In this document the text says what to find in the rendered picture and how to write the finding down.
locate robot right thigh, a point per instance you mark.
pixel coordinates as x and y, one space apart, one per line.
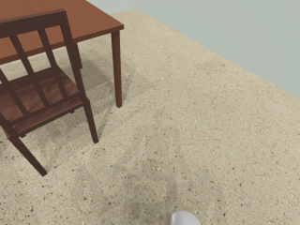
184 218

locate table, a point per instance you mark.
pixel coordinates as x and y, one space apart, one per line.
85 22

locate chair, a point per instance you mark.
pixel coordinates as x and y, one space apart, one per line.
36 99

